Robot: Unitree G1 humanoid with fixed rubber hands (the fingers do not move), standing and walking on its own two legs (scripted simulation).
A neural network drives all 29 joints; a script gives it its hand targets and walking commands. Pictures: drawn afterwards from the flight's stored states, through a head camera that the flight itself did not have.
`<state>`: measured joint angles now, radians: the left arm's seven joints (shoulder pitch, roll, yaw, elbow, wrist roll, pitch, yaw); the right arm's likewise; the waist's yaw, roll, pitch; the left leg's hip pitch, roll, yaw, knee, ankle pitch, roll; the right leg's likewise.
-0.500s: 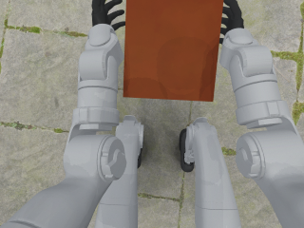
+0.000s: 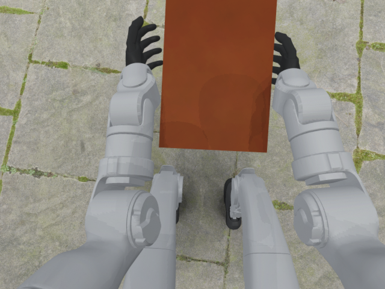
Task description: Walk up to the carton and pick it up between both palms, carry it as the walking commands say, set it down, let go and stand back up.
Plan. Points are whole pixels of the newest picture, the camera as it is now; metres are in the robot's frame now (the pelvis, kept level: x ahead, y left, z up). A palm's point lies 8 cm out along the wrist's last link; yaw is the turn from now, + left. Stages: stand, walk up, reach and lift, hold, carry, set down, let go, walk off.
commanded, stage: reach and lift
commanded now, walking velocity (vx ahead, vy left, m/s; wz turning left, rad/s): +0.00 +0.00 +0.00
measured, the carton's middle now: (209, 78) +0.50 +0.01 -0.10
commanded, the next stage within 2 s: none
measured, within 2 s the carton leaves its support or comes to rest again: neither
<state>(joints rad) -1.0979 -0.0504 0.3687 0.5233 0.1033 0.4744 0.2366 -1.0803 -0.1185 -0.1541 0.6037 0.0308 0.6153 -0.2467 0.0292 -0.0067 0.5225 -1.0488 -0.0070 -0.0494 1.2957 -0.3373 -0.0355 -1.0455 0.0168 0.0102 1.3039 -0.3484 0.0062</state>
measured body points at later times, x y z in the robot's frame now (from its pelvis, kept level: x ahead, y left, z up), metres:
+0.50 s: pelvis +0.01 +0.00 +0.06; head +0.21 +0.01 +0.45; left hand +0.48 +0.14 +0.05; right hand +0.48 -0.13 +0.04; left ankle +0.17 +0.13 -0.60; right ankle +0.16 -0.12 -0.60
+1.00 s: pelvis +0.01 +0.00 +0.10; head +0.16 +0.02 +0.52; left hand +0.45 +0.14 +0.12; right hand +0.45 -0.12 +0.11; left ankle +0.17 +0.13 -0.60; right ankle +0.16 -0.12 -0.60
